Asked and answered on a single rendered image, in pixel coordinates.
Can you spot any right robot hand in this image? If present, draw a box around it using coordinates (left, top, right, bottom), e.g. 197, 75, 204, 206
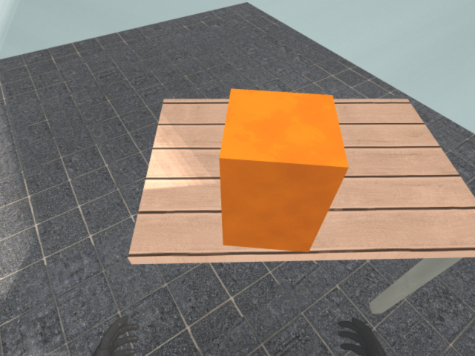
338, 317, 387, 356

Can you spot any carton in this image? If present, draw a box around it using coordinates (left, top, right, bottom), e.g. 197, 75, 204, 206
219, 89, 349, 252

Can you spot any table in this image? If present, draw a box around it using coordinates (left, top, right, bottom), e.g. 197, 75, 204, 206
128, 99, 475, 314

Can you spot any left robot hand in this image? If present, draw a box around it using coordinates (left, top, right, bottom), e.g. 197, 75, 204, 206
93, 316, 140, 356

